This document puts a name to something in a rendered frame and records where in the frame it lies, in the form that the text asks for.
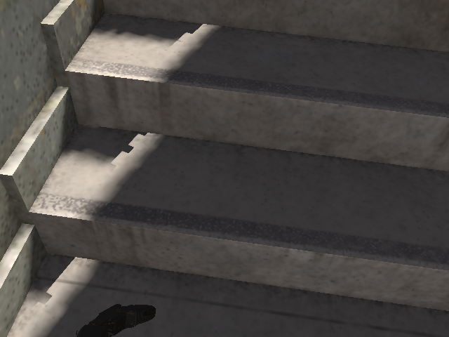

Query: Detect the left robot hand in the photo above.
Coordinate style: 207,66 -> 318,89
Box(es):
76,304 -> 156,337

